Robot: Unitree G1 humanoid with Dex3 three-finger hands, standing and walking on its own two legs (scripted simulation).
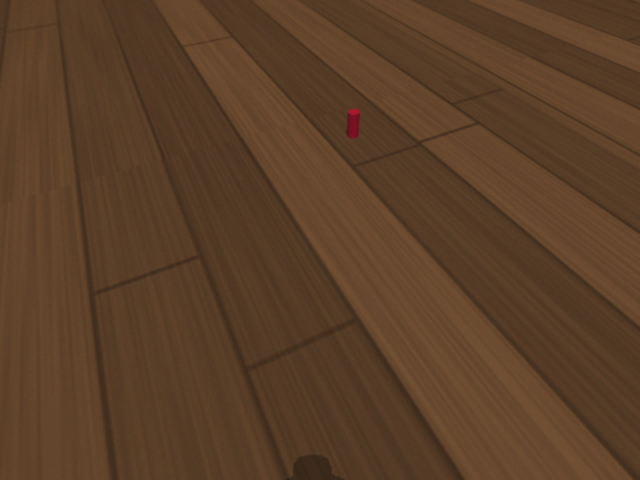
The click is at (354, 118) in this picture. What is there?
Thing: squat round
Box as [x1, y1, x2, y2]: [347, 109, 359, 137]
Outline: 350,109 348,110 347,135 349,137 355,137 357,136 359,111 356,109
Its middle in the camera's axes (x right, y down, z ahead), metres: +0.18 -0.68 +2.19
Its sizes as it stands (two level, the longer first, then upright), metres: 0.065 0.065 0.146
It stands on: the floor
